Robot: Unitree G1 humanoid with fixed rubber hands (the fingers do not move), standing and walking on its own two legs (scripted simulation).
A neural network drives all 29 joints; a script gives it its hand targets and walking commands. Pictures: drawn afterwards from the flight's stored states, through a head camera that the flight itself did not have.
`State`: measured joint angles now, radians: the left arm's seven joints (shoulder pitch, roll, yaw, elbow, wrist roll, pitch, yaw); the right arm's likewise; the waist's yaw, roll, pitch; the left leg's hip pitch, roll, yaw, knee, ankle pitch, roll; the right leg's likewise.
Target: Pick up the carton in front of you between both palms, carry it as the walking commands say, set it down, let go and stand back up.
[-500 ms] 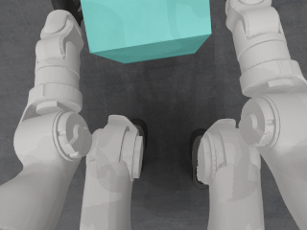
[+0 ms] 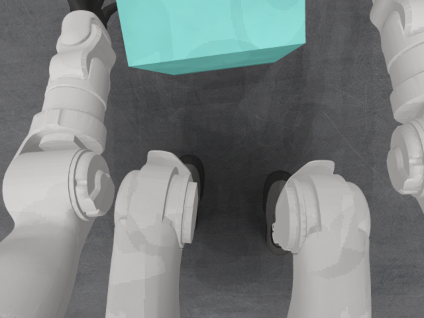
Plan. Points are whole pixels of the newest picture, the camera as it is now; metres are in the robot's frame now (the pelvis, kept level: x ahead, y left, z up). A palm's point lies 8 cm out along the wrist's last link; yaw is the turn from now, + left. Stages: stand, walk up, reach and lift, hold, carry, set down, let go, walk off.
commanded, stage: set down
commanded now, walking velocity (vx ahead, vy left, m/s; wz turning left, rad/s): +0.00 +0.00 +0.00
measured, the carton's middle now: out of the picture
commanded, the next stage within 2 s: let go in 1.04 s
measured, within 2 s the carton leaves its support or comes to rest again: neither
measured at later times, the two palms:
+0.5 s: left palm out of the picture +0.52 +0.22 -0.01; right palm out of the picture +0.59 -0.16 -0.01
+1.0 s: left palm out of the picture +0.52 +0.23 +0.14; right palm out of the picture +0.59 -0.16 +0.14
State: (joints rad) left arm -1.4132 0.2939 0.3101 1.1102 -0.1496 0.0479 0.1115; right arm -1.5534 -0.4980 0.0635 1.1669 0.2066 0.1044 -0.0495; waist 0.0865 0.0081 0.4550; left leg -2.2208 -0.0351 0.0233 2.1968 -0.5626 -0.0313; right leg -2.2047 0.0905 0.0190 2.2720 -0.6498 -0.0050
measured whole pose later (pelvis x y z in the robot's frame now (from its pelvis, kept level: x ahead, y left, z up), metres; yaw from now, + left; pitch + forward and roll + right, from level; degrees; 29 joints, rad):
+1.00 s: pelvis +0.03 +0.00 +0.23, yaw -1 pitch +47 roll +1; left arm -1.07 0.17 0.36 0.74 -0.06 0.20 0.09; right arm -1.28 -0.39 -0.19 0.99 -0.01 0.21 0.03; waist 0.11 -0.03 -0.06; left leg -1.77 -0.04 -0.02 1.31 -0.37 -0.02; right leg -1.75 0.07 0.04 1.36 -0.44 0.00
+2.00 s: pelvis +0.13 +0.00 +0.41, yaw +0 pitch +4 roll +0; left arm 0.24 0.21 0.03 0.43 -0.02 0.03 -0.08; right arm 0.17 -0.20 -0.07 0.48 -0.02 0.02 0.03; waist 0.03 0.01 0.02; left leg -0.28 -0.03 -0.06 0.44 -0.23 0.00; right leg -0.24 0.03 0.05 0.46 -0.29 -0.02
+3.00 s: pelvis +0.13 +0.02 +0.41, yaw -1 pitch -2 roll -1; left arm 0.22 0.30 0.05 0.75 0.02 -0.01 0.03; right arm 0.20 -0.28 -0.06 0.77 -0.02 -0.02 -0.03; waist 0.00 -0.02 0.03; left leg -0.19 -0.05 -0.04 0.52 -0.29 0.03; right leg -0.13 0.02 0.06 0.48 -0.31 0.01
